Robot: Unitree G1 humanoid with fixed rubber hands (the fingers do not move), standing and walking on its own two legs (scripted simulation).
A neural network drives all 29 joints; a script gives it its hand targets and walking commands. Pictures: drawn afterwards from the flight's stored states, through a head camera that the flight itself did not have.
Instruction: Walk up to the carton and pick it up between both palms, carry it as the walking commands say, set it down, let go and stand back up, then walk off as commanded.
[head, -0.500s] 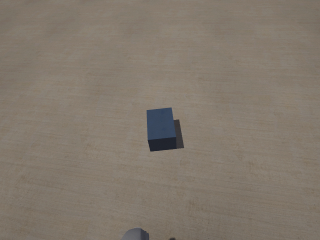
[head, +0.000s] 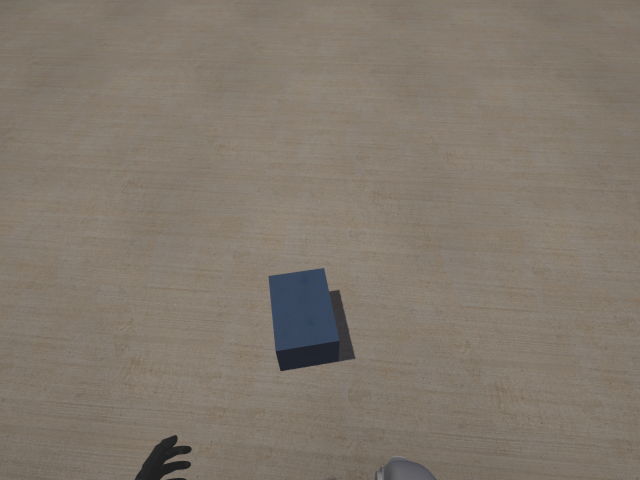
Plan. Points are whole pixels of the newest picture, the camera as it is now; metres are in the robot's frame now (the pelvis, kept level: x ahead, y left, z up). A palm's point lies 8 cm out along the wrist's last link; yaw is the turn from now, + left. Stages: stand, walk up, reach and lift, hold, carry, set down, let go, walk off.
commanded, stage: walk up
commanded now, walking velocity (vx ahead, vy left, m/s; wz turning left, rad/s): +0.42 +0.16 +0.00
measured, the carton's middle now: (302, 318) +0.72 +0.04 -0.70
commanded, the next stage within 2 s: none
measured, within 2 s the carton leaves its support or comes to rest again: neither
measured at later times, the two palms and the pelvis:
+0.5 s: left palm out of the picture +0.11 +0.28 -0.17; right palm (458, 413) +0.23 -0.20 -0.14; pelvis +0.15 +0.03 -0.02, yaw +2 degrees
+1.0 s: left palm (191, 365) +0.34 +0.21 -0.14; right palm (463, 421) +0.23 -0.21 -0.16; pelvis +0.26 +0.01 +0.00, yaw +0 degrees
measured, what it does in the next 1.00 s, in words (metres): walks ahead: right foot, then left foot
